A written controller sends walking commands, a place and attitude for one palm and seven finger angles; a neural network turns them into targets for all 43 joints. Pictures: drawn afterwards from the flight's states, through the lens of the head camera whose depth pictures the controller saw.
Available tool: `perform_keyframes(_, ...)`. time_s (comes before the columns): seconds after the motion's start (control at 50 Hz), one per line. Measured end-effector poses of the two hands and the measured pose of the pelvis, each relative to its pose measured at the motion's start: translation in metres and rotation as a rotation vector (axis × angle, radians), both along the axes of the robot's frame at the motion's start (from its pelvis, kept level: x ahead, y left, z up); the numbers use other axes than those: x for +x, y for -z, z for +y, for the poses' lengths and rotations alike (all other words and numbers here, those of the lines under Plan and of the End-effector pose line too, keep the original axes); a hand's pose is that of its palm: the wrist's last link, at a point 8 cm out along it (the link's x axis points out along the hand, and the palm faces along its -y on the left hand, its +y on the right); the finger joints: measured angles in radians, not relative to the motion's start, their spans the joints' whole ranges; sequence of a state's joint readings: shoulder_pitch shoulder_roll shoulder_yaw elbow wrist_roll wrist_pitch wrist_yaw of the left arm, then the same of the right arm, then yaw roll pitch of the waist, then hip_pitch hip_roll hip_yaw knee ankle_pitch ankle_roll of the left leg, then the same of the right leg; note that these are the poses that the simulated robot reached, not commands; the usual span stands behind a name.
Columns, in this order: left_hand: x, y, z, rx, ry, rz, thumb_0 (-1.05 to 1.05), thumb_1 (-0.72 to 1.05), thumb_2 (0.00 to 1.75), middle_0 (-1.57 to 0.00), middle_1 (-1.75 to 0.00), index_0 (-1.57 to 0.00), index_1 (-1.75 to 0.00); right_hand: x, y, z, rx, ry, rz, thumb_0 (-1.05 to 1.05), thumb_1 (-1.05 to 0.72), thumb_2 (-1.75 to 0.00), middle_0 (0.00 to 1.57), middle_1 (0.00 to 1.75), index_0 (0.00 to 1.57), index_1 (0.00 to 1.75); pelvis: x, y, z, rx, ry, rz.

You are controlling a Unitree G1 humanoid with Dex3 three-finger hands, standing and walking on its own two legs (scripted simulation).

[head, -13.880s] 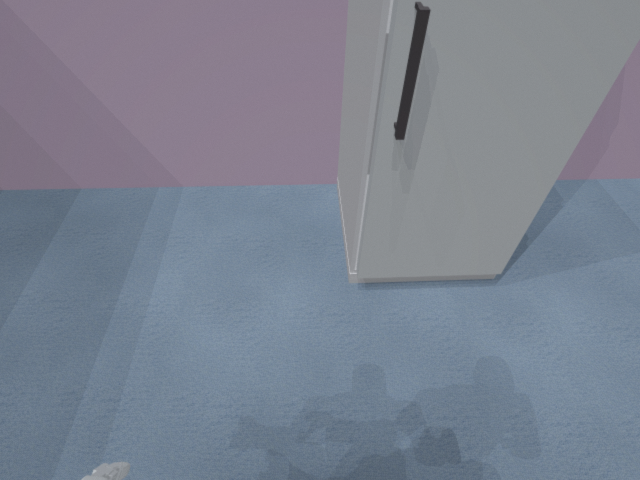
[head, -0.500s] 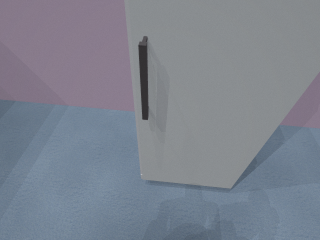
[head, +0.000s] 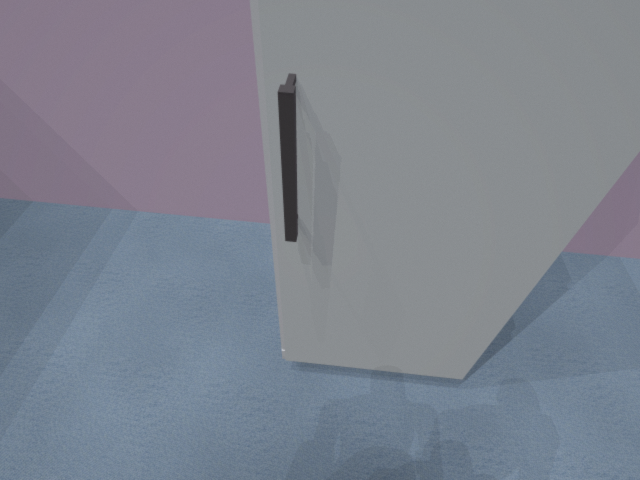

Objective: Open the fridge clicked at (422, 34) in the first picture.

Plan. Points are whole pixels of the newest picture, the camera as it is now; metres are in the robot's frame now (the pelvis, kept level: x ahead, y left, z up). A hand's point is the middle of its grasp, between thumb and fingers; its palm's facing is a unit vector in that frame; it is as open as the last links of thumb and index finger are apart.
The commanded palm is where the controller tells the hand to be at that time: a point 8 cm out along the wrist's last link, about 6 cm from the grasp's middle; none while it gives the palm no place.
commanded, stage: look again from close up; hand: left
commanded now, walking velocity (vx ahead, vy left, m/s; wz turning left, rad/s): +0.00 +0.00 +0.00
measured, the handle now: (291, 168) +0.54 +0.09 +0.10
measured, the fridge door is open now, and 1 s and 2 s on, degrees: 0 0 0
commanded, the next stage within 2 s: shuffle to correct the standing spot in 0.32 s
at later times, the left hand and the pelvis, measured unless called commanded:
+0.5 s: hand out of the picture -0.05 +0.15 -0.18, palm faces +0.07 -0.99 -0.14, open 7.3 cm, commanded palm none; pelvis +0.00 +0.00 +0.00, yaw +0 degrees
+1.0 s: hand out of the picture +0.00 +0.13 -0.19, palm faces +0.06 -0.98 -0.17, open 7.3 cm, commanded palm none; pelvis +0.05 -0.03 -0.02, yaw -1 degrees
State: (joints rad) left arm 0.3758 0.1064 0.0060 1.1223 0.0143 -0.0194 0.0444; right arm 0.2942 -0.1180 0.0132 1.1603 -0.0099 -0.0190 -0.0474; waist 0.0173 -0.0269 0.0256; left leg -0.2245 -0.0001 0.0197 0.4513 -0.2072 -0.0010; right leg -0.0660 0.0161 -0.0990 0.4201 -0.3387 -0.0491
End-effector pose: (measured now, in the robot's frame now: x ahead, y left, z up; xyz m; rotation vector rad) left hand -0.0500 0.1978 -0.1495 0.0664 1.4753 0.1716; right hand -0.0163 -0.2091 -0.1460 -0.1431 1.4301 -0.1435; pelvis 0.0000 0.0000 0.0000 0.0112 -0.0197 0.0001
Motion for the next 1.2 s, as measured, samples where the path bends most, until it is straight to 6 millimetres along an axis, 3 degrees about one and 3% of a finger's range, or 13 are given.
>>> perform_keyframes(0.5, -0.006, 0.001, 0.000, -0.010, 0.000, 0.012, 0.00, 0.91, 0.90, -0.19, -0.30, -0.20, -0.30, -0.004, -0.001, 0.003, -0.002, 0.006, 0.008, 0.01, -0.93, -0.90, 0.20, 0.30, 0.20, 0.30, -0.002, 0.000, 0.002, -0.005, 0.004, -0.002)
perform_keyframes(0.7, -0.008, 0.012, -0.003, -0.039, -0.003, 0.066, 0.00, 0.91, 0.90, -0.19, -0.30, -0.20, -0.30, -0.004, 0.005, 0.012, 0.013, 0.049, 0.022, 0.00, -0.91, -0.90, 0.20, 0.30, 0.20, 0.30, 0.015, 0.009, 0.000, -0.008, 0.017, 0.005)
perform_keyframes(0.84, 0.005, 0.016, -0.008, -0.041, 0.001, 0.102, 0.00, 0.91, 0.90, -0.19, -0.30, -0.20, -0.30, 0.009, 0.010, 0.009, 0.007, 0.076, 0.039, 0.00, -0.91, -0.90, 0.20, 0.30, 0.20, 0.30, 0.034, 0.016, -0.006, -0.003, 0.030, 0.032)
perform_keyframes(0.96, 0.033, 0.015, -0.015, -0.005, 0.021, 0.092, 0.00, 0.91, 0.90, -0.19, -0.30, -0.20, -0.30, 0.020, 0.018, -0.013, -0.001, 0.100, 0.052, 0.00, -0.91, -0.90, 0.20, 0.30, 0.21, 0.30, 0.047, 0.020, -0.022, -0.004, 0.042, 0.058)
perform_keyframes(1.04, 0.048, 0.011, -0.023, 0.033, -0.005, 0.042, 0.00, 0.91, 0.90, -0.19, -0.30, -0.20, -0.30, 0.039, 0.017, -0.028, -0.013, 0.058, 0.078, 0.00, -0.91, -0.90, 0.20, 0.30, 0.20, 0.30, 0.057, 0.018, -0.031, -0.004, 0.009, 0.049)
perform_keyframes(1.14, 0.047, 0.003, -0.037, 0.007, -0.014, 0.074, 0.00, 0.91, 0.90, -0.19, -0.29, -0.20, -0.30, 0.089, 0.007, -0.045, -0.044, 0.020, 0.016, 0.01, -0.93, -0.90, 0.20, 0.30, 0.20, 0.30, 0.071, 0.009, -0.033, -0.004, 0.007, 0.024)
perform_keyframes(1.2, 0.053, 0.004, -0.036, -0.014, -0.006, 0.101, 0.00, 0.91, 0.90, -0.20, -0.30, -0.20, -0.30, 0.119, 0.002, -0.054, -0.073, 0.031, -0.081, 0.01, -0.92, -0.90, 0.20, 0.30, 0.20, 0.30, 0.082, 0.009, -0.030, -0.019, 0.020, 0.002)
